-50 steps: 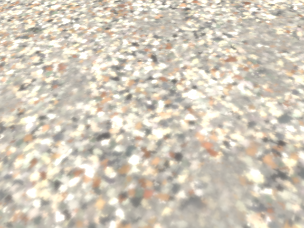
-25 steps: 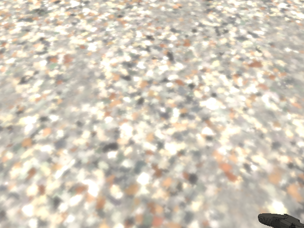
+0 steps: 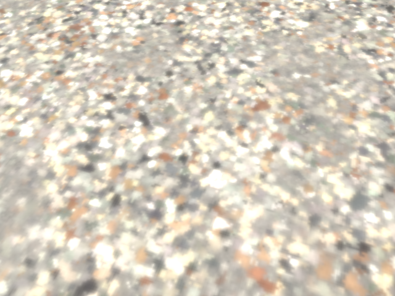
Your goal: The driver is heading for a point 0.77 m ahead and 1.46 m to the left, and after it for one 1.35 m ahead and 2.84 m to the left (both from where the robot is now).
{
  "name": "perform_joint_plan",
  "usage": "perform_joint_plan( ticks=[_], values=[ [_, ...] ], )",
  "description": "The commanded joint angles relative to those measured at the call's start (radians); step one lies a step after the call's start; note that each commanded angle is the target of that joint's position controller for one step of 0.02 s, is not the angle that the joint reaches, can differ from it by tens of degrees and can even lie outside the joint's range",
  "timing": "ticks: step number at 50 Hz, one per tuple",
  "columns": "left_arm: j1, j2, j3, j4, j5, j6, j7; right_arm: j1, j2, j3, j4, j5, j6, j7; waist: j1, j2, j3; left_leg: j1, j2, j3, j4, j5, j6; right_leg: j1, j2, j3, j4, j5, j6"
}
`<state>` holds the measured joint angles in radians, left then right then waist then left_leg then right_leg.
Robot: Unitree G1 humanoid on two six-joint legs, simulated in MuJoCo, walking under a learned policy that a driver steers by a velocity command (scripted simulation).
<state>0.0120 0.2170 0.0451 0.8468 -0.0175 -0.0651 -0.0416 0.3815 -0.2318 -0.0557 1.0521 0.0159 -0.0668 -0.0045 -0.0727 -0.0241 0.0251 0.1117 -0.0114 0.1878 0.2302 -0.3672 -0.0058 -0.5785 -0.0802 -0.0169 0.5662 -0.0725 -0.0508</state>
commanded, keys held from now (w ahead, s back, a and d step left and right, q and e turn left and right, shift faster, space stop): w+q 0.08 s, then q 0.92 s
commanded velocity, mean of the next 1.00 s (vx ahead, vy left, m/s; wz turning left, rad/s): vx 0.16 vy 0.00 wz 0.49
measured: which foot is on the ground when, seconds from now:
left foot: down 0.00-0.06, up 0.08-0.48, down 0.50-0.98, up 1.00-1.00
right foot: up 0.00-0.02, down 0.04-0.50, up 0.52-0.96, down 0.98-1.00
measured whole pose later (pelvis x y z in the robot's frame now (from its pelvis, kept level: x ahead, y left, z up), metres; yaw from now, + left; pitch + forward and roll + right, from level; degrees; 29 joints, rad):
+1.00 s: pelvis +0.28 +0.00 +0.00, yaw +33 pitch +2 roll +0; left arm 0.11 0.29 0.08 0.88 0.00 -0.03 0.02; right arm 0.13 -0.30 -0.09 0.71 0.02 0.05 -0.04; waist 0.00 0.03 0.03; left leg -0.41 -0.14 -0.21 0.55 -0.21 0.03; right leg -0.31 0.03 0.07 0.51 -0.25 0.01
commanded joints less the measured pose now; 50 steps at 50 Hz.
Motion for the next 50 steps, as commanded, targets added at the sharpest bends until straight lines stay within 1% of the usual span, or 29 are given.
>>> perform_joint_plan(
  ticks=[1,2,3,4,5,6,7,8,10,12,16,20,23,24,25,26,27,28,29,30,32,34,37,41,44,46,48,49,50],
  values=[
    [0.111,0.163,0.052,-0.032,-0.006,-0.028,-0.002,-0.035,-0.200,-0.039,-0.035,0.010,0.008,-0.003,0.160,0.120,-0.042,-0.027,0.270,-0.148,0.209,0.900,0.151,0.222,0.080,-0.055,-0.089,-0.014,-0.043],
    [0.296,0.232,0.083,0.023,0.000,-0.030,0.011,-0.044,-0.173,-0.028,-0.048,0.005,0.005,-0.003,0.234,0.117,-0.170,-0.190,0.214,-0.121,0.423,0.830,0.112,0.540,0.043,-0.013,-0.043,0.043,-0.081],
    [0.453,0.339,0.111,0.053,0.031,-0.024,0.027,0.025,-0.070,0.002,-0.081,-0.005,-0.008,0.004,0.233,-0.056,-0.357,-0.576,0.079,-0.077,0.812,0.432,0.040,0.965,-0.234,0.358,-0.041,-0.052,-0.204],
    [0.456,0.298,0.093,0.054,0.027,-0.022,0.030,0.056,-0.031,0.015,-0.064,0.004,-0.028,0.007,0.212,-0.185,-0.488,-0.718,-0.022,-0.229,1.043,-0.206,0.023,1.039,-0.374,0.700,-0.202,-0.076,-0.275],
    [0.363,0.226,0.068,0.036,0.027,-0.023,0.032,-0.026,-0.131,-0.019,-0.083,0.038,-0.039,0.005,0.207,-0.128,-0.349,-0.794,0.031,-0.306,1.121,-0.198,0.028,0.917,-0.344,0.565,-0.226,0.031,-0.230],
    [0.269,0.181,0.054,0.016,0.028,-0.025,0.037,-0.083,-0.136,-0.023,-0.102,0.046,-0.040,-0.003,0.173,-0.114,-0.218,-0.813,0.078,-0.271,1.112,-0.144,0.031,0.768,-0.315,0.376,-0.221,0.215,-0.194],
    [0.203,0.143,0.044,0.015,0.030,-0.032,0.032,-0.094,-0.113,-0.027,-0.096,0.033,-0.032,-0.015,0.133,-0.063,-0.144,-0.772,0.112,-0.261,1.049,-0.089,0.025,0.625,-0.268,0.242,-0.239,0.348,-0.165],
    [0.155,0.107,0.036,0.015,0.032,-0.039,0.030,-0.076,-0.105,-0.037,-0.085,0.021,-0.014,-0.022,0.093,-0.070,-0.103,-0.707,0.137,-0.260,1.002,-0.052,0.023,0.517,-0.227,0.142,-0.262,0.393,-0.137],
    [0.114,0.100,0.038,0.018,0.044,-0.041,0.033,-0.031,-0.057,-0.038,-0.084,0.019,0.026,-0.021,0.044,-0.075,-0.074,-0.623,0.140,-0.239,0.975,-0.010,0.018,0.390,-0.210,0.045,-0.302,0.433,-0.136],
    [0.094,0.140,0.047,0.023,0.046,-0.040,0.048,-0.061,-0.050,-0.039,-0.121,0.014,0.050,-0.023,0.021,-0.072,-0.035,-0.650,0.140,-0.228,0.892,0.049,0.004,0.341,-0.214,-0.020,-0.341,0.456,-0.153],
    [0.077,0.182,0.059,0.022,0.037,-0.016,0.086,-0.163,-0.056,-0.034,-0.184,-0.004,0.053,0.001,0.039,-0.072,-0.049,-0.606,0.124,-0.174,0.609,0.272,-0.006,0.360,-0.183,-0.146,-0.339,0.437,-0.141],
    [0.086,0.208,0.066,0.030,0.007,0.011,0.098,-0.236,-0.094,-0.044,-0.238,-0.007,0.067,0.031,0.055,-0.072,-0.065,-0.589,0.101,-0.154,0.482,0.270,0.015,0.464,-0.222,-0.156,-0.272,0.383,-0.116],
    [0.059,0.221,0.074,0.021,-0.017,0.032,0.103,-0.209,-0.127,-0.061,-0.258,-0.009,0.072,0.045,0.020,-0.066,-0.070,-0.526,0.057,-0.113,0.376,0.206,0.067,0.505,-0.230,-0.163,-0.119,0.413,-0.065],
    [0.071,0.206,0.072,0.023,-0.019,0.038,0.103,-0.140,-0.154,-0.077,-0.243,-0.012,0.066,0.041,-0.011,-0.026,-0.103,-0.414,0.014,-0.096,0.297,0.276,0.098,0.484,-0.188,-0.187,0.019,0.414,-0.027],
    [0.137,0.189,0.068,0.027,0.006,0.043,0.097,-0.085,-0.247,-0.109,-0.241,-0.015,0.059,0.024,-0.017,0.136,-0.136,-0.265,0.072,-0.232,0.226,0.689,0.147,0.378,-0.103,-0.217,0.250,0.207,0.050],
    [0.152,0.114,0.044,-0.010,0.063,0.042,0.086,-0.093,-0.336,-0.120,-0.258,-0.023,0.062,0.005,0.058,0.371,-0.169,-0.066,0.292,-0.580,0.260,1.164,0.296,0.064,0.062,-0.196,0.576,-0.592,0.128],
    [0.174,0.126,0.041,-0.017,0.036,0.039,0.074,-0.081,-0.311,-0.102,-0.286,-0.042,0.050,0.020,0.043,0.282,-0.357,0.022,0.391,-0.805,0.193,0.940,0.441,-0.027,0.125,0.037,0.756,-0.698,0.126],
    [0.109,0.160,0.048,-0.030,-0.002,0.038,0.070,-0.119,-0.276,-0.094,-0.305,-0.035,0.039,0.028,0.028,0.178,-0.311,-0.024,0.360,-0.749,0.146,0.746,0.409,-0.091,0.098,0.088,0.783,-0.620,0.102],
    [0.067,0.167,0.051,-0.034,-0.004,0.040,0.076,-0.181,-0.244,-0.087,-0.316,-0.012,0.033,0.021,0.044,0.116,-0.225,-0.101,0.306,-0.666,0.131,0.580,0.343,-0.122,0.067,0.096,0.738,-0.523,0.087],
    [0.051,0.177,0.056,-0.023,0.012,0.046,0.089,-0.230,-0.211,-0.078,-0.327,0.000,0.038,0.010,0.059,0.069,-0.178,-0.183,0.269,-0.615,0.113,0.469,0.291,-0.107,0.040,0.102,0.675,-0.448,0.085],
    [0.046,0.194,0.066,-0.026,0.025,0.058,0.098,-0.268,-0.190,-0.070,-0.344,-0.010,0.052,-0.011,0.085,0.106,-0.157,-0.307,0.218,-0.563,0.086,0.396,0.257,-0.007,0.042,0.101,0.580,-0.371,0.085],
    [0.058,0.162,0.060,-0.023,0.022,0.059,0.099,-0.248,-0.204,-0.074,-0.349,-0.018,0.055,-0.022,0.086,0.116,-0.169,-0.313,0.194,-0.543,0.084,0.416,0.248,0.025,0.065,0.095,0.483,-0.337,0.091],
    [0.044,0.141,0.052,-0.024,0.021,0.059,0.101,-0.233,-0.226,-0.082,-0.357,-0.010,0.062,-0.034,0.072,0.124,-0.172,-0.309,0.179,-0.560,0.081,0.332,0.240,0.044,0.084,0.105,0.353,-0.298,0.111],
    [0.029,0.152,0.051,-0.029,0.016,0.056,0.093,-0.253,-0.222,-0.080,-0.375,-0.012,0.077,-0.039,0.059,0.159,-0.140,-0.362,0.152,-0.606,0.062,0.139,0.221,0.097,0.099,0.115,0.236,-0.259,0.122],
    [0.041,0.162,0.051,-0.030,0.011,0.042,0.082,-0.255,-0.219,-0.078,-0.386,-0.014,0.087,-0.038,0.054,0.181,-0.132,-0.352,0.146,-0.657,0.073,0.134,0.213,0.144,0.110,0.119,0.146,-0.273,0.114],
    [0.075,0.170,0.053,-0.025,0.007,0.031,0.071,-0.260,-0.219,-0.076,-0.396,-0.010,0.094,-0.038,0.064,0.191,-0.135,-0.340,0.139,-0.686,0.097,0.188,0.202,0.198,0.117,0.112,0.052,-0.266,0.098],
    [0.160,0.182,0.060,-0.001,0.008,0.024,0.059,-0.279,-0.214,-0.072,-0.409,0.002,0.106,-0.043,0.113,0.181,-0.136,-0.385,0.092,-0.668,0.149,0.205,0.156,0.341,0.106,0.090,-0.157,-0.140,0.067],
    [0.198,0.235,0.074,0.006,0.022,0.026,0.059,-0.258,-0.182,-0.062,-0.416,0.004,0.110,-0.046,0.110,0.099,-0.147,-0.482,0.033,-0.607,0.253,0.095,0.106,0.457,-0.022,0.180,-0.228,-0.105,0.025],
    [0.164,0.327,0.090,-0.008,0.043,0.037,0.069,-0.212,-0.132,-0.053,-0.434,0.010,0.106,-0.043,0.041,-0.188,-0.128,-0.680,-0.139,-0.392,0.489,-0.157,0.049,0.529,-0.244,0.416,-0.266,0.040,-0.096]
  ],
)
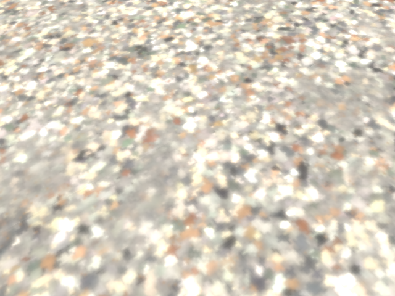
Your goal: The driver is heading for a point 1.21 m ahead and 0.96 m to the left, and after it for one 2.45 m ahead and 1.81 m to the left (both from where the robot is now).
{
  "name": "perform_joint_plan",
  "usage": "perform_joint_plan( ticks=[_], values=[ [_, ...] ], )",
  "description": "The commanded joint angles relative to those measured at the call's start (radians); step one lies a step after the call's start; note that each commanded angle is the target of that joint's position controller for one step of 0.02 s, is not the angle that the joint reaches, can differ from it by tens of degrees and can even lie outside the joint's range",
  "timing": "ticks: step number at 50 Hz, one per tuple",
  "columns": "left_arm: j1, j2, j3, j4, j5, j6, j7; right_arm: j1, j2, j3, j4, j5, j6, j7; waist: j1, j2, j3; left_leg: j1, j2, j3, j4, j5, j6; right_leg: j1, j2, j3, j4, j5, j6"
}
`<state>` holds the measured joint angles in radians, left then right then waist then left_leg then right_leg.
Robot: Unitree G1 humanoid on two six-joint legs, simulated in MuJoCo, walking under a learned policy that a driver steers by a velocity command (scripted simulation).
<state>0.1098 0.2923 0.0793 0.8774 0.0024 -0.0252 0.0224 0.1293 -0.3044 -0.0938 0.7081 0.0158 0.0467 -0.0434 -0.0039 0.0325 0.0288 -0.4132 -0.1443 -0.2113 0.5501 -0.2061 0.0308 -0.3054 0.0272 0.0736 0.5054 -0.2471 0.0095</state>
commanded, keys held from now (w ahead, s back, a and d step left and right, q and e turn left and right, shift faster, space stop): q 0.22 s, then w+q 0.72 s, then q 0.06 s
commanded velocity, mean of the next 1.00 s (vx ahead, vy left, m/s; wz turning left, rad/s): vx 0.27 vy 0.00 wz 0.60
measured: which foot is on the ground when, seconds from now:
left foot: up 0.00-0.40, down 0.42-0.86, up 0.88-1.00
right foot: down 0.00-0.40, up 0.42-0.84, down 0.86-1.00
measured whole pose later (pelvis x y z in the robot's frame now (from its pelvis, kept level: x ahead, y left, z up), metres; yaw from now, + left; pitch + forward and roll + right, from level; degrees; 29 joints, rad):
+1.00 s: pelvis +0.26 +0.12 +0.00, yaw +36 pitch +2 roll -2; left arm 0.15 0.28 0.06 0.73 0.02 -0.10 -0.02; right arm 0.33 -0.31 -0.06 0.69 0.03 -0.02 -0.02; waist -0.02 0.05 0.04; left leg -0.44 0.02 -0.08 1.21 -0.41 0.01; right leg -0.32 0.02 -0.07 0.47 -0.18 -0.02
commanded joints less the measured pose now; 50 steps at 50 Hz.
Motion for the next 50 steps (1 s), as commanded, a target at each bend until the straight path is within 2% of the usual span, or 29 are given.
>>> perform_joint_plan(
  ticks=[1,2,4,5,7,11,15,17,19,20,21,22,23,24,25,26,28,32,34,37,40,42,43,44,45,46,47,48,50],
  values=[
    [0.033,0.218,0.047,-0.063,0.056,-0.002,0.004,0.019,-0.140,-0.038,-0.101,-0.003,-0.023,0.005,-0.007,-0.319,-0.108,-0.229,0.008,0.047,0.398,-0.418,-0.031,0.169,-0.455,0.467,-0.243,0.299,-0.282],
    [-0.032,0.165,0.032,-0.097,0.049,-0.004,0.012,0.041,-0.197,-0.057,-0.079,-0.004,-0.026,0.012,-0.029,-0.222,-0.099,-0.210,0.051,0.030,0.528,-0.345,-0.044,0.147,-0.420,0.371,-0.222,0.316,-0.268],
    [-0.080,0.111,0.018,-0.116,0.012,0.000,0.021,0.085,-0.159,-0.055,-0.036,-0.004,-0.006,0.011,-0.039,-0.156,-0.073,-0.222,0.065,0.065,0.639,-0.232,-0.076,0.158,-0.302,0.189,-0.186,0.289,-0.183],
    [-0.068,0.108,0.013,-0.115,0.004,0.003,0.025,0.087,-0.131,-0.047,-0.038,-0.003,0.002,0.014,-0.029,-0.156,-0.056,-0.239,0.072,0.076,0.682,-0.206,-0.092,0.161,-0.290,0.148,-0.184,0.313,-0.184],
    [-0.026,0.120,0.012,-0.110,0.009,0.014,0.031,0.038,-0.101,-0.033,-0.069,0.009,0.004,0.020,0.001,-0.172,-0.036,-0.254,0.096,0.133,0.626,-0.164,-0.112,0.184,-0.263,0.073,-0.198,0.324,-0.196],
    [0.046,0.172,0.029,-0.106,0.010,0.028,0.036,-0.038,-0.075,-0.011,-0.127,0.007,-0.001,0.031,0.059,-0.206,-0.072,-0.217,0.161,0.179,0.411,-0.172,-0.134,0.296,-0.308,0.035,-0.186,0.384,-0.224],
    [0.054,0.218,0.048,-0.118,-0.013,0.023,0.014,-0.048,-0.081,-0.001,-0.150,0.009,0.000,0.054,0.074,-0.227,-0.063,-0.047,0.175,0.267,0.220,-0.186,-0.084,0.188,-0.325,0.003,-0.267,-0.038,-0.206],
    [0.055,0.224,0.051,-0.118,-0.025,0.012,-0.001,-0.025,-0.093,-0.006,-0.145,0.009,-0.003,0.064,0.058,-0.216,-0.040,0.026,0.169,0.288,0.117,-0.175,-0.041,0.153,-0.340,-0.004,-0.268,-0.125,-0.192],
    [0.032,0.204,0.046,-0.115,-0.040,0.006,-0.013,0.079,-0.084,-0.012,-0.097,0.011,-0.011,0.070,-0.007,-0.178,-0.046,0.203,0.138,0.329,-0.051,-0.091,0.007,0.076,-0.323,-0.060,-0.189,-0.163,-0.156],
    [0.048,0.157,0.033,-0.107,-0.035,0.002,-0.018,0.179,-0.106,-0.027,-0.053,0.018,-0.014,0.063,-0.041,-0.124,-0.078,0.364,0.113,0.323,-0.094,-0.102,0.036,-0.010,-0.285,-0.118,-0.069,-0.179,-0.120],
    [0.020,0.081,0.010,-0.124,-0.010,-0.004,-0.027,0.315,-0.174,-0.055,-0.020,0.023,-0.020,0.052,-0.094,0.069,-0.111,0.553,0.259,0.078,-0.173,-0.154,0.103,-0.203,-0.202,-0.227,0.275,-0.214,-0.044],
    [-0.068,0.036,-0.005,-0.221,0.015,-0.028,-0.028,0.342,-0.306,-0.070,-0.053,0.011,-0.044,0.054,-0.090,0.293,-0.096,0.659,0.499,-0.468,-0.277,-0.272,0.297,-0.598,-0.028,-0.188,0.570,-0.407,0.012],
    [-0.137,0.111,0.011,-0.244,-0.021,-0.056,-0.032,0.337,-0.237,-0.052,-0.058,-0.005,-0.077,0.065,-0.125,0.177,-0.076,0.587,0.542,-0.543,-0.358,-0.368,0.364,-0.667,-0.059,-0.026,0.683,-0.385,-0.003],
    [-0.124,0.148,0.021,-0.244,-0.042,-0.072,-0.044,0.280,-0.178,-0.029,-0.060,-0.006,-0.097,0.063,-0.079,0.170,-0.004,0.540,0.508,-0.446,-0.366,-0.371,0.323,-0.679,-0.099,-0.008,0.674,-0.280,-0.026],
    [-0.083,0.164,0.028,-0.213,-0.029,-0.081,-0.047,0.232,-0.135,-0.014,-0.069,-0.001,-0.105,0.058,-0.048,0.120,0.028,0.489,0.450,-0.331,-0.356,-0.304,0.275,-0.638,-0.126,-0.012,0.633,-0.171,-0.029],
    [-0.069,0.168,0.032,-0.198,-0.005,-0.087,-0.046,0.191,-0.125,-0.007,-0.078,0.002,-0.102,0.051,-0.029,0.099,0.036,0.446,0.407,-0.254,-0.360,-0.207,0.242,-0.590,-0.132,-0.017,0.563,-0.090,-0.020],
    [-0.068,0.150,0.030,-0.192,0.009,-0.091,-0.051,0.182,-0.129,-0.003,-0.089,-0.009,-0.100,0.036,-0.013,0.090,0.025,0.393,0.351,-0.159,-0.377,-0.028,0.217,-0.498,-0.110,-0.037,0.470,0.046,0.007],
    [-0.144,0.078,0.002,-0.218,0.001,-0.089,-0.056,0.226,-0.157,-0.015,-0.076,-0.002,-0.102,0.015,-0.036,0.067,0.024,0.305,0.291,-0.042,-0.360,0.102,0.185,-0.365,-0.050,-0.057,0.191,0.243,0.044],
    [-0.203,0.069,-0.006,-0.242,-0.008,-0.090,-0.063,0.264,-0.167,-0.020,-0.059,0.005,-0.101,0.012,-0.061,0.080,0.040,0.264,0.290,-0.044,-0.356,0.093,0.176,-0.305,-0.028,-0.061,0.101,0.284,0.047],
    [-0.226,0.091,-0.003,-0.265,-0.017,-0.095,-0.071,0.296,-0.166,-0.021,-0.038,0.017,-0.098,0.012,-0.062,0.084,0.051,0.278,0.319,-0.100,-0.320,0.086,0.163,-0.252,-0.023,-0.031,0.024,0.287,0.029],
    [-0.170,0.129,0.013,-0.263,-0.017,-0.104,-0.070,0.284,-0.170,-0.027,-0.032,0.014,-0.087,0.010,-0.029,0.119,0.033,0.335,0.347,-0.152,-0.248,0.192,0.138,-0.175,-0.020,-0.028,-0.003,0.200,-0.004],
    [0.003,0.177,0.041,-0.228,-0.012,-0.109,-0.057,0.259,-0.139,-0.015,-0.044,0.005,-0.081,0.014,0.062,0.122,-0.081,0.313,0.272,-0.112,-0.037,0.417,0.094,0.086,-0.011,-0.060,-0.047,0.184,-0.055],
    [0.172,0.224,0.053,-0.214,0.007,-0.110,-0.047,0.242,-0.090,0.006,-0.074,-0.010,-0.079,0.018,0.136,0.058,-0.250,0.168,0.205,-0.070,0.236,0.300,0.056,0.387,-0.153,0.077,-0.006,0.123,-0.122],
    [0.280,0.295,0.069,-0.183,0.024,-0.098,-0.048,0.376,0.014,0.032,-0.102,0.012,-0.090,0.017,0.076,-0.285,-0.423,-0.198,0.051,0.026,0.613,-0.272,-0.015,0.738,-0.409,0.570,-0.106,-0.147,-0.270],
    [0.255,0.208,0.046,-0.191,0.005,-0.096,-0.054,0.389,-0.081,0.021,-0.084,0.036,-0.097,0.018,0.074,-0.312,-0.386,-0.322,0.105,-0.003,0.768,-0.372,-0.023,0.699,-0.448,0.746,-0.219,-0.333,-0.274],
    [0.194,0.143,0.028,-0.200,-0.004,-0.087,-0.045,0.291,-0.148,0.001,-0.085,0.041,-0.094,0.022,0.087,-0.222,-0.223,-0.375,0.158,0.028,0.804,-0.289,-0.025,0.561,-0.414,0.573,-0.234,-0.349,-0.235],
    [0.147,0.122,0.021,-0.201,-0.001,-0.078,-0.038,0.221,-0.153,0.001,-0.095,0.026,-0.091,0.021,0.075,-0.138,-0.131,-0.347,0.203,0.071,0.780,-0.215,-0.024,0.418,-0.375,0.420,-0.236,-0.220,-0.210],
    [0.107,0.103,0.015,-0.196,0.011,-0.072,-0.034,0.170,-0.142,-0.002,-0.107,0.010,-0.091,0.023,0.055,-0.106,-0.060,-0.307,0.228,0.078,0.732,-0.174,-0.025,0.285,-0.337,0.312,-0.253,-0.040,-0.204],
    [0.057,0.086,0.010,-0.192,0.021,-0.079,-0.028,0.190,-0.110,-0.005,-0.106,0.015,-0.071,0.027,0.004,-0.138,-0.026,-0.207,0.255,0.090,0.675,-0.166,-0.033,0.152,-0.297,0.144,-0.276,0.255,-0.203]
  ],
)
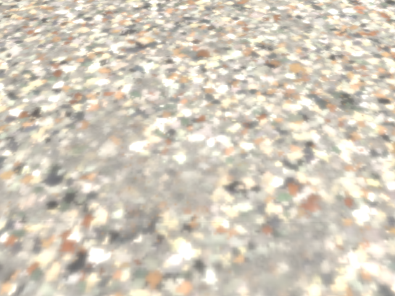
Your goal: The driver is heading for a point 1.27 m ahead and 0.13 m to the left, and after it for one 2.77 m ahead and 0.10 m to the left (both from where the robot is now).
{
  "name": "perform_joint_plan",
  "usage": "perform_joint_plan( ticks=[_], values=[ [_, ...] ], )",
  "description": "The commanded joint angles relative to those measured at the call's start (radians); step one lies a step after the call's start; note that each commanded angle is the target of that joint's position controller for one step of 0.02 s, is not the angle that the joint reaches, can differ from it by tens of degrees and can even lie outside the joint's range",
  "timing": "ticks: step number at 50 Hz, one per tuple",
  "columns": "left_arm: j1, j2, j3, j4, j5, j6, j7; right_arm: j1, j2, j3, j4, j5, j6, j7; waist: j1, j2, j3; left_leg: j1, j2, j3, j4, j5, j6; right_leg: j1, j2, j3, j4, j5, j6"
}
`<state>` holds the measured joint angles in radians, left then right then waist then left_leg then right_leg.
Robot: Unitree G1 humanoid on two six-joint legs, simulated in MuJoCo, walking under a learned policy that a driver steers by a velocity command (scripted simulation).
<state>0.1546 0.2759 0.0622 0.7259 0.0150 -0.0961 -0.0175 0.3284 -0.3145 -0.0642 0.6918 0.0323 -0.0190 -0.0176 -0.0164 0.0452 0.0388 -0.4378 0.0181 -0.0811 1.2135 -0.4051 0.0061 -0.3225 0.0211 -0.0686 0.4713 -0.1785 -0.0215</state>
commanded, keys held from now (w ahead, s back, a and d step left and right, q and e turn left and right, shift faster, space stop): q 0.26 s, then no key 0.74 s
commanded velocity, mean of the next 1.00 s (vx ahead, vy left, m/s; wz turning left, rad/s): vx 0.09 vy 0.00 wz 0.29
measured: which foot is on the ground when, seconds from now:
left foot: up 0.00-0.28, down 0.30-1.00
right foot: down 0.00-0.30, up 0.32-0.64, down 0.66-1.00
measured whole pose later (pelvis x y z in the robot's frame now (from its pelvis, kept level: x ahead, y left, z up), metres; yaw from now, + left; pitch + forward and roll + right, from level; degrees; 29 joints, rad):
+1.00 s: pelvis +0.22 +0.02 +0.00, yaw +15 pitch -1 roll +0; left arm 0.19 0.23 0.00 0.82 0.01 -0.02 0.01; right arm 0.20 -0.24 -0.05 0.78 -0.01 0.01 -0.02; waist 0.00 0.00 0.02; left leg -0.28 -0.02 -0.05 0.53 -0.23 -0.01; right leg -0.20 -0.01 -0.02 0.55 -0.33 0.00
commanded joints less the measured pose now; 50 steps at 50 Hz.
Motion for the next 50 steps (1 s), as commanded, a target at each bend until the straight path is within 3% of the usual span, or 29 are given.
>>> perform_joint_plan(
  ticks=[1,4,8,12,13,14,15,16,17,18,19,20,21,23,26,29,32,33,34,35,36,37,41,50],
  values=[
    [0.001,0.108,0.030,-0.032,0.002,-0.014,0.012,-0.005,-0.076,-0.030,-0.093,-0.003,0.006,0.000,0.003,-0.151,-0.030,-0.169,0.093,-0.022,-0.023,0.018,-0.019,0.138,-0.294,0.229,-0.246,0.327,-0.186],
    [-0.021,0.165,0.048,-0.011,-0.008,-0.014,0.018,-0.042,-0.046,-0.018,-0.120,-0.020,0.020,0.003,-0.007,-0.141,-0.035,-0.175,0.099,0.011,-0.184,0.115,-0.044,0.136,-0.309,0.111,-0.262,0.510,-0.206],
    [-0.046,0.179,0.050,-0.002,-0.023,0.015,0.030,-0.118,-0.042,-0.016,-0.132,-0.020,0.018,0.034,0.019,-0.135,-0.067,-0.058,0.067,0.073,-0.440,0.360,-0.026,0.163,-0.262,-0.042,-0.230,0.499,-0.154],
    [-0.023,0.218,0.063,0.010,-0.059,0.037,0.026,-0.167,-0.087,-0.041,-0.171,-0.021,0.029,0.059,0.021,-0.137,-0.069,-0.004,0.030,0.110,-0.582,0.296,0.025,0.247,-0.295,-0.060,-0.108,0.487,-0.115],
    [-0.029,0.222,0.065,0.007,-0.067,0.043,0.027,-0.133,-0.105,-0.053,-0.169,-0.024,0.031,0.060,-0.004,-0.129,-0.085,0.054,0.002,0.132,-0.635,0.293,0.047,0.251,-0.287,-0.075,-0.024,0.528,-0.097],
    [-0.013,0.202,0.059,0.011,-0.068,0.047,0.027,-0.055,-0.133,-0.072,-0.149,-0.029,0.027,0.054,-0.043,-0.090,-0.125,0.188,-0.039,0.143,-0.710,0.355,0.078,0.216,-0.249,-0.099,0.124,0.520,-0.067],
    [0.052,0.167,0.046,0.014,-0.039,0.048,0.022,0.017,-0.208,-0.097,-0.143,-0.029,0.025,0.033,-0.066,0.046,-0.179,0.372,0.024,0.032,-0.751,0.707,0.127,0.090,-0.179,-0.128,0.348,0.317,-0.002],
    [0.117,0.072,0.009,-0.016,0.028,0.049,0.013,-0.007,-0.291,-0.097,-0.177,-0.043,0.026,0.010,0.018,0.309,-0.247,0.606,0.297,-0.332,-0.671,1.179,0.297,-0.233,-0.042,-0.110,0.717,-0.524,0.075],
    [0.126,0.131,0.008,-0.006,-0.003,0.051,0.007,-0.018,-0.239,-0.072,-0.212,-0.052,0.013,0.024,-0.025,0.209,-0.455,0.626,0.402,-0.549,-0.771,0.921,0.417,-0.276,-0.012,0.109,0.869,-0.556,0.077],
    [0.029,0.190,0.026,-0.012,-0.040,0.063,0.007,-0.051,-0.183,-0.057,-0.206,-0.047,0.003,0.035,-0.050,0.080,-0.366,0.556,0.344,-0.433,-0.803,0.795,0.369,-0.317,-0.049,0.127,0.888,-0.467,0.069],
    [0.003,0.170,0.020,-0.020,-0.038,0.072,0.014,-0.084,-0.152,-0.046,-0.185,-0.031,-0.002,0.034,-0.026,0.043,-0.277,0.473,0.293,-0.338,-0.804,0.688,0.307,-0.339,-0.083,0.122,0.827,-0.398,0.061],
    [-0.010,0.158,0.018,-0.010,-0.025,0.083,0.025,-0.115,-0.124,-0.034,-0.180,-0.026,0.001,0.031,-0.011,0.010,-0.228,0.384,0.256,-0.290,-0.819,0.617,0.266,-0.310,-0.107,0.129,0.759,-0.357,0.063],
    [-0.006,0.161,0.019,-0.011,-0.022,0.094,0.030,-0.154,-0.124,-0.030,-0.178,-0.031,0.005,0.026,0.017,0.029,-0.196,0.282,0.227,-0.245,-0.840,0.596,0.250,-0.239,-0.111,0.125,0.703,-0.321,0.068],
    [0.035,0.139,0.013,0.007,-0.021,0.107,0.033,-0.195,-0.126,-0.030,-0.176,-0.053,0.004,0.018,0.046,0.062,-0.191,0.187,0.193,-0.181,-0.865,0.616,0.245,-0.132,-0.089,0.097,0.614,-0.274,0.079],
    [0.027,0.098,-0.004,0.011,-0.014,0.114,0.041,-0.207,-0.116,-0.028,-0.154,-0.051,0.002,0.010,0.035,0.064,-0.198,0.166,0.175,-0.141,-0.866,0.560,0.242,-0.055,-0.084,0.093,0.427,-0.239,0.087],
    [0.002,0.103,-0.004,0.009,-0.017,0.119,0.038,-0.202,-0.102,-0.021,-0.128,-0.053,0.010,0.010,0.013,0.084,-0.182,0.145,0.176,-0.161,-0.879,0.360,0.234,0.005,-0.076,0.085,0.302,-0.180,0.079],
    [0.034,0.078,-0.009,0.024,-0.003,0.114,0.025,-0.217,-0.056,0.001,-0.101,-0.045,0.015,0.017,0.048,0.067,-0.138,0.069,0.130,-0.148,-0.861,0.105,0.164,0.147,-0.049,0.046,0.054,-0.028,0.042],
    [0.041,0.085,-0.011,0.024,0.013,0.110,0.021,-0.173,-0.025,0.011,-0.078,-0.050,0.012,0.019,0.043,0.036,-0.126,0.037,0.090,-0.129,-0.843,0.027,0.108,0.199,-0.083,0.089,-0.008,0.038,0.021],
    [0.030,0.149,-0.004,0.005,0.023,0.107,0.023,-0.134,-0.014,0.015,-0.065,-0.063,0.009,0.020,0.003,-0.074,-0.100,0.012,0.019,-0.070,-0.754,-0.046,0.051,0.190,-0.197,0.207,-0.057,0.110,-0.021],
    [-0.029,0.155,-0.002,0.017,0.017,0.104,0.022,-0.095,0.002,0.013,-0.065,-0.060,0.009,0.019,-0.058,-0.226,-0.081,0.127,-0.032,0.017,-0.744,0.034,0.012,0.011,-0.235,0.246,-0.103,-0.116,-0.079],
    [-0.076,0.099,-0.017,-0.004,0.017,0.096,0.017,-0.155,-0.030,0.008,-0.060,-0.067,0.012,0.014,-0.029,-0.207,-0.042,0.219,-0.022,0.010,-0.730,0.124,-0.004,-0.083,-0.192,0.234,-0.145,-0.279,-0.060],
    [-0.072,0.083,-0.023,0.003,0.021,0.086,0.016,-0.190,-0.042,0.000,-0.065,-0.062,0.016,0.010,-0.018,-0.195,-0.029,0.249,-0.017,0.004,-0.723,0.165,0.005,-0.107,-0.165,0.206,-0.146,-0.320,-0.028],
    [0.001,0.095,-0.026,0.028,0.001,0.060,0.023,-0.174,-0.034,-0.002,-0.035,-0.055,0.023,0.002,0.008,-0.115,-0.029,0.229,0.003,-0.030,-0.745,0.234,0.033,-0.025,-0.121,0.147,-0.083,-0.166,0.003],
    [0.034,0.080,-0.035,0.050,-0.005,0.063,0.026,-0.155,-0.019,-0.009,0.036,-0.044,0.021,-0.007,0.024,-0.037,-0.078,0.277,0.014,-0.035,-0.727,0.418,0.017,0.057,-0.098,0.117,-0.039,0.024,-0.009]
  ],
)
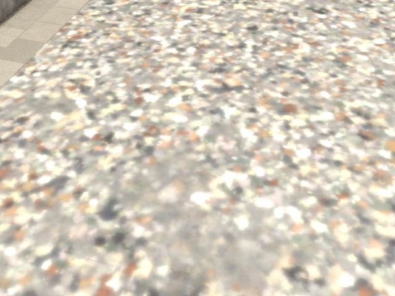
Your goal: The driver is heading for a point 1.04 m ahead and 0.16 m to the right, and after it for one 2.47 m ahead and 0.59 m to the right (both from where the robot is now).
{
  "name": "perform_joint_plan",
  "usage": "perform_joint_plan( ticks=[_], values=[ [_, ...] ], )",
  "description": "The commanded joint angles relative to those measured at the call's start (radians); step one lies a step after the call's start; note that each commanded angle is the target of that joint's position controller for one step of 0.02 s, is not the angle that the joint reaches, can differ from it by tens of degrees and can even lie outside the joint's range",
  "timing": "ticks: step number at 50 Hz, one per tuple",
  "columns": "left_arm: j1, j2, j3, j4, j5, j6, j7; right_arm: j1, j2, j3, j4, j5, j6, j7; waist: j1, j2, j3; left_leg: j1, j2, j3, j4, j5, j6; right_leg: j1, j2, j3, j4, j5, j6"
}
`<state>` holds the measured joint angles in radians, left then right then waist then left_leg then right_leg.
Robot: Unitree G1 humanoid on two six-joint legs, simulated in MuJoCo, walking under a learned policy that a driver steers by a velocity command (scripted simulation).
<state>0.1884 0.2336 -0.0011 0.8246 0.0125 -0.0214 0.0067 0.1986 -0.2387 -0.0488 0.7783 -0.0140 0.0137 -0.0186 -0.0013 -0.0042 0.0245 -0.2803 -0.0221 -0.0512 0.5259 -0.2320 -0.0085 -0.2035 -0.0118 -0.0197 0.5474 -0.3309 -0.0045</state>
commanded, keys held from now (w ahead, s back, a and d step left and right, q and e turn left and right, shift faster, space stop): no key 0.14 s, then w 0.86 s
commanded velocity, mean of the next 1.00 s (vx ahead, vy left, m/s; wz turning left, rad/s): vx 0.32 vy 0.00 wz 0.01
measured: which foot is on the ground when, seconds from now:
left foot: down 0.00-0.20, up 0.22-0.42, down 0.44-0.94, up 0.96-1.00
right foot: down 0.00-0.44, up 0.46-0.90, down 0.92-1.00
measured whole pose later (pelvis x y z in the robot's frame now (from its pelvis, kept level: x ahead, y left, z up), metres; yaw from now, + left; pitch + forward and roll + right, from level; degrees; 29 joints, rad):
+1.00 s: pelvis +0.36 -0.01 -0.01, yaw +0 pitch +1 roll +0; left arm 0.07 0.27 0.04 0.79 -0.01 -0.09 -0.04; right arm 0.37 -0.27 -0.04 0.99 0.03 -0.08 0.00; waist -0.03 0.01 0.05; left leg -0.18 0.00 -0.06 1.07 -0.46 0.03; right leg -0.46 0.02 -0.06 0.57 -0.15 -0.07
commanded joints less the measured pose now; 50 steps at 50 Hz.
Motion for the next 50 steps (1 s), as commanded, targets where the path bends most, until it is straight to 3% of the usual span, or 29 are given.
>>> perform_joint_plan(
  ticks=[1,7,9,10,12,14,15,17,18,20,21,22,23,24,25,26,28,31,35,38,40,43,44,45,46,47,48,49,50],
  values=[
    [0.000,0.121,0.028,-0.045,-0.002,-0.011,0.000,-0.023,-0.097,-0.025,-0.043,0.003,-0.010,-0.008,0.008,0.013,-0.064,0.125,0.055,-0.065,-0.039,0.255,0.031,-0.059,-0.063,0.066,-0.115,0.188,-0.026],
    [0.004,0.121,0.027,-0.011,-0.004,-0.010,-0.004,-0.022,-0.108,-0.031,0.012,0.006,-0.001,-0.019,0.006,0.005,-0.055,0.151,0.060,-0.067,-0.045,0.288,0.025,-0.043,-0.056,0.059,-0.131,0.234,-0.028],
    [0.030,0.135,0.033,0.013,-0.010,-0.005,-0.002,-0.006,-0.101,-0.031,0.042,0.011,0.004,-0.022,0.009,-0.028,-0.055,0.134,0.014,-0.014,-0.012,0.066,0.024,-0.041,-0.052,0.072,-0.172,0.000,-0.050],
    [0.039,0.164,0.043,0.019,-0.016,0.000,0.000,-0.012,-0.102,-0.034,0.047,0.016,0.002,-0.021,0.017,-0.073,-0.018,0.062,-0.022,0.030,0.042,-0.102,0.024,-0.044,-0.079,0.126,-0.212,-0.176,-0.087],
    [0.077,0.215,0.060,0.027,-0.030,0.000,0.012,-0.085,-0.104,-0.034,0.014,0.026,-0.025,-0.014,0.043,-0.158,0.105,-0.173,-0.018,0.083,0.165,-0.204,0.029,-0.009,-0.254,0.367,-0.353,-0.455,-0.195],
    [0.115,0.230,0.071,0.038,-0.025,-0.019,0.023,-0.156,-0.099,-0.032,-0.012,0.041,-0.063,0.001,0.069,-0.157,0.173,-0.326,0.054,0.030,0.272,-0.243,0.051,0.047,-0.351,0.490,-0.402,-0.376,-0.256],
    [0.122,0.226,0.074,0.040,-0.023,-0.029,0.023,-0.165,-0.101,-0.032,-0.013,0.042,-0.077,0.010,0.072,-0.146,0.163,-0.379,0.080,0.017,0.286,-0.272,0.059,0.112,-0.358,0.480,-0.396,-0.291,-0.258],
    [0.104,0.219,0.079,0.035,-0.037,-0.035,0.017,-0.160,-0.094,-0.028,-0.003,0.045,-0.098,0.028,0.061,-0.117,0.121,-0.323,0.093,0.035,0.171,-0.237,0.066,0.159,-0.308,0.373,-0.374,-0.143,-0.223],
    [0.084,0.225,0.082,0.032,-0.042,-0.032,0.013,-0.140,-0.089,-0.027,0.014,0.044,-0.104,0.034,0.044,-0.110,0.093,-0.212,0.071,0.070,0.095,-0.159,0.061,0.120,-0.265,0.299,-0.358,-0.067,-0.201],
    [0.051,0.230,0.086,0.028,-0.047,-0.022,0.007,0.000,-0.093,-0.038,0.085,0.039,-0.103,0.041,-0.030,-0.105,0.025,0.116,-0.008,0.150,-0.032,0.061,0.043,-0.037,-0.188,0.173,-0.276,0.044,-0.160],
    [0.052,0.207,0.078,0.027,-0.041,-0.024,0.006,0.099,-0.122,-0.055,0.122,0.041,-0.097,0.037,-0.074,-0.089,-0.023,0.272,-0.026,0.145,-0.032,0.070,0.047,-0.108,-0.154,0.129,-0.187,0.130,-0.132],
    [0.032,0.151,0.061,0.018,-0.031,-0.030,0.002,0.221,-0.174,-0.075,0.147,0.044,-0.094,0.027,-0.135,0.007,-0.072,0.414,0.081,-0.008,-0.097,-0.010,0.092,-0.204,-0.086,0.037,0.054,0.165,-0.074],
    [0.036,0.076,0.038,-0.037,-0.024,-0.048,0.004,0.322,-0.300,-0.099,0.156,0.036,-0.094,0.022,-0.143,0.301,-0.142,0.557,0.344,-0.489,-0.258,-0.174,0.255,-0.432,0.045,-0.043,0.422,-0.065,0.002],
    [0.009,0.137,0.054,-0.046,-0.045,-0.065,0.008,0.288,-0.231,-0.073,0.149,0.025,-0.108,0.029,-0.133,0.216,-0.119,0.515,0.407,-0.665,-0.340,-0.286,0.321,-0.542,0.034,0.095,0.611,-0.239,-0.005],
    [0.009,0.168,0.064,-0.051,-0.071,-0.078,0.001,0.202,-0.188,-0.055,0.130,0.025,-0.118,0.029,-0.090,0.161,-0.018,0.463,0.392,-0.563,-0.342,-0.323,0.298,-0.625,-0.028,0.121,0.670,-0.169,-0.038],
    [0.011,0.172,0.065,-0.039,-0.071,-0.086,-0.004,0.147,-0.152,-0.042,0.113,0.023,-0.123,0.031,-0.068,0.120,0.018,0.417,0.346,-0.456,-0.352,-0.272,0.261,-0.627,-0.071,0.106,0.662,-0.074,-0.059],
    [0.003,0.169,0.074,-0.033,-0.041,-0.088,-0.012,0.094,-0.114,-0.022,0.104,0.014,-0.122,0.036,-0.034,0.085,0.051,0.330,0.282,-0.292,-0.379,-0.059,0.212,-0.575,-0.121,0.096,0.573,0.061,-0.061],
    [-0.005,0.127,0.067,-0.036,-0.029,-0.070,-0.030,0.125,-0.131,-0.021,0.119,0.017,-0.114,0.028,-0.021,0.076,0.047,0.286,0.239,-0.153,-0.407,0.171,0.212,-0.543,-0.125,0.048,0.477,0.155,-0.019],
    [-0.161,0.085,0.047,-0.097,-0.026,-0.065,-0.030,0.153,-0.163,-0.022,0.137,0.017,-0.107,0.010,-0.052,0.067,0.080,0.205,0.197,-0.037,-0.439,0.253,0.202,-0.483,-0.091,0.004,0.184,0.326,0.021],
    [-0.256,0.082,0.041,-0.129,-0.033,-0.069,-0.038,0.213,-0.174,-0.024,0.164,0.026,-0.107,0.004,-0.080,0.069,0.102,0.207,0.213,-0.015,-0.457,0.232,0.199,-0.416,-0.056,-0.015,0.047,0.416,0.013],
    [-0.284,0.095,0.044,-0.147,-0.037,-0.072,-0.046,0.225,-0.174,-0.026,0.179,0.034,-0.103,0.003,-0.069,0.070,0.111,0.277,0.246,-0.012,-0.435,0.263,0.189,-0.425,-0.054,0.008,-0.006,0.412,-0.013],
    [-0.243,0.134,0.059,-0.146,-0.035,-0.078,-0.057,0.206,-0.194,-0.037,0.180,0.031,-0.089,0.002,-0.017,0.086,0.056,0.388,0.280,-0.002,-0.323,0.505,0.160,-0.356,-0.026,0.002,-0.031,0.325,-0.062],
    [-0.175,0.159,0.072,-0.130,-0.035,-0.076,-0.054,0.195,-0.206,-0.041,0.177,0.026,-0.081,0.001,0.022,0.108,-0.001,0.407,0.275,0.007,-0.232,0.690,0.149,-0.259,0.005,-0.021,-0.020,0.284,-0.081],
    [-0.026,0.192,0.094,-0.086,-0.036,-0.072,-0.048,0.183,-0.200,-0.039,0.174,0.020,-0.070,0.000,0.100,0.108,-0.093,0.380,0.238,0.039,-0.050,0.825,0.127,-0.072,0.041,-0.052,-0.024,0.272,-0.109],
    [0.150,0.233,0.112,-0.042,-0.033,-0.066,-0.037,0.189,-0.177,-0.026,0.162,0.011,-0.066,-0.001,0.172,0.079,-0.211,0.202,0.197,0.058,0.203,0.691,0.098,0.222,-0.036,0.030,0.014,0.265,-0.152],
    [0.264,0.336,0.136,-0.012,-0.009,-0.064,-0.035,0.337,-0.032,0.015,0.146,0.010,-0.083,0.014,0.112,-0.185,-0.390,-0.214,0.021,0.073,0.637,0.170,0.028,0.632,-0.313,0.523,-0.048,0.026,-0.328],
    [0.266,0.252,0.112,-0.004,-0.017,-0.063,-0.039,0.315,-0.065,0.013,0.171,0.029,-0.112,0.022,0.127,-0.222,-0.452,-0.344,-0.039,-0.080,0.797,-0.321,0.037,0.647,-0.374,0.819,-0.256,-0.125,-0.353],
    [0.168,0.207,0.095,-0.012,-0.024,-0.067,-0.038,0.196,-0.166,-0.016,0.128,0.061,-0.131,0.027,0.114,-0.171,-0.253,-0.446,0.027,-0.083,0.857,-0.278,0.058,0.498,-0.341,0.681,-0.285,-0.160,-0.289],
    [0.080,0.178,0.086,-0.030,-0.021,-0.071,-0.037,0.117,-0.176,-0.016,0.103,0.065,-0.140,0.023,0.085,-0.088,-0.145,-0.437,0.085,-0.052,0.818,-0.180,0.071,0.329,-0.307,0.540,-0.308,-0.084,-0.258]
  ],
)
Keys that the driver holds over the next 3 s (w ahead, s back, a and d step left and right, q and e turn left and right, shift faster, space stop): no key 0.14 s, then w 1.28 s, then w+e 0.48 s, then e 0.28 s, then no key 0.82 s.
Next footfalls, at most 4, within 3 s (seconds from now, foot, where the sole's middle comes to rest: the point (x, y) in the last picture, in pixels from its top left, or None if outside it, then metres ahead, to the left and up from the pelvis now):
0.44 left None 0.14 0.14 -0.77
0.92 right None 0.50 -0.10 -0.77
1.46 left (169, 218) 0.81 0.14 -0.77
1.98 right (237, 164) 1.07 -0.14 -0.77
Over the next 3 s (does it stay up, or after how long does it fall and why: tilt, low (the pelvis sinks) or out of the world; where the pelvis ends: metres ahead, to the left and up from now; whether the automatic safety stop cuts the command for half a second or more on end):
stays up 1.12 -0.04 0.00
